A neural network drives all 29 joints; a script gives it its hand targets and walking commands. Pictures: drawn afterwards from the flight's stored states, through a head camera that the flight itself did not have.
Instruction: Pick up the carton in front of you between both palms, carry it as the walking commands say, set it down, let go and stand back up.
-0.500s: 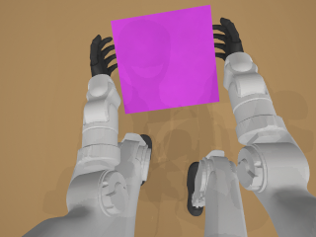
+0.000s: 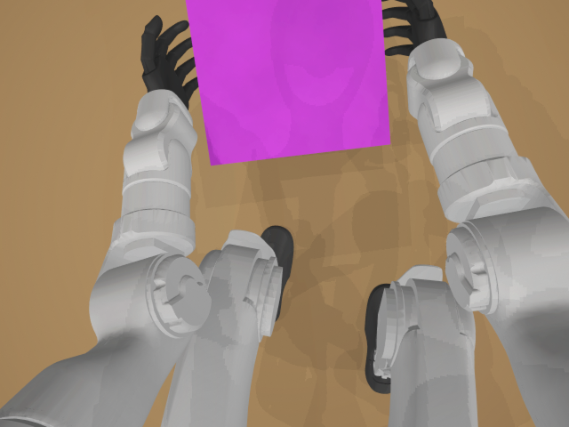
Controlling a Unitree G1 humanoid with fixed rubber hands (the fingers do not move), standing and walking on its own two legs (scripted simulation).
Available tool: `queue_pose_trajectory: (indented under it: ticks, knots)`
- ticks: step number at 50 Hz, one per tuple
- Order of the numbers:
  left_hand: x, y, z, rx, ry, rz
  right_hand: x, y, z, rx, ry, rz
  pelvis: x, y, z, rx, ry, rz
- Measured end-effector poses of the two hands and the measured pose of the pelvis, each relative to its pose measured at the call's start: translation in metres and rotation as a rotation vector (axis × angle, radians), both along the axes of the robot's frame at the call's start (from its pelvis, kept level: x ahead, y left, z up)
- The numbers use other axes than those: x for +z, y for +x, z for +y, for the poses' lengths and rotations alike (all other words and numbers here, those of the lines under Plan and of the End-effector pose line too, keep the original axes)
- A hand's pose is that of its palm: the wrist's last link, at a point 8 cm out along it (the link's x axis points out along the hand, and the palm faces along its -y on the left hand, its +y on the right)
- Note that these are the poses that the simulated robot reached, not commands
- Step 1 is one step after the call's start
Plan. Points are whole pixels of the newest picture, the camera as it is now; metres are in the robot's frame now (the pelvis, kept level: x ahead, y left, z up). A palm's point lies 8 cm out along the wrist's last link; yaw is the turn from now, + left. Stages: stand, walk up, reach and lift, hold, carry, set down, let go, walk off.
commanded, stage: set down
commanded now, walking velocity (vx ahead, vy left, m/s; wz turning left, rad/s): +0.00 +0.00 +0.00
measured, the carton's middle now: (295, 85) +0.52 +0.10 -0.25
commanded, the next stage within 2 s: none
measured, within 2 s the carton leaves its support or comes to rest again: rests again in 0.48 s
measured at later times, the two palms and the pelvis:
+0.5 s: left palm (161, 101) +0.47 +0.25 -0.15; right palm (413, 53) +0.54 -0.05 -0.17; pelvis -0.01 +0.02 -0.01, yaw +0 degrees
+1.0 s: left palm (168, 105) +0.47 +0.25 -0.17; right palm (417, 60) +0.54 -0.06 -0.20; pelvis -0.01 +0.01 -0.02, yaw +0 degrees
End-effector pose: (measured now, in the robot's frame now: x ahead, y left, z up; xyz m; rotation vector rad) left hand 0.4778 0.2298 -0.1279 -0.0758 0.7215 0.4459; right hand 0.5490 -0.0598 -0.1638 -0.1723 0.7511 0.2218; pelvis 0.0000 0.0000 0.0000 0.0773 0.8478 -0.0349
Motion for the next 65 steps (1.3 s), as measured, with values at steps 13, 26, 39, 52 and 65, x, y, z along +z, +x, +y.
queue_pose_trajectory:
  ticks: [13,26,39,52,65]
  knots:
    - [-0.007,-0.01,0.014,-0.05,-0.007,0.018,-0.001,-0.005,0.01,-0.004,0.022,-0.007,-0.007,-0.012,0.011,0.002,-0.011,-0.042]
    - [-0.019,-0.007,0.02,-0.057,0.016,0.062,-0.007,-0.006,0.011,0.028,0.056,0.0,-0.007,-0.013,0.015,0.004,-0.01,-0.067]
    - [-0.028,0.001,0.022,-0.055,0.017,0.059,-0.02,-0.001,0.012,0.035,0.104,-0.035,-0.012,-0.004,0.012,0.007,0.008,-0.055]
    - [-0.048,-0.024,0.024,-0.072,0.039,0.114,-0.044,-0.007,-0.013,0.033,0.002,-0.036,-0.015,-0.008,0.013,0.002,0.001,-0.108]
    - [-0.048,-0.033,0.037,-0.036,0.035,0.037,-0.015,0.007,-0.033,0.004,-0.005,-0.115,-0.012,-0.016,0.022,-0.003,-0.013,-0.144]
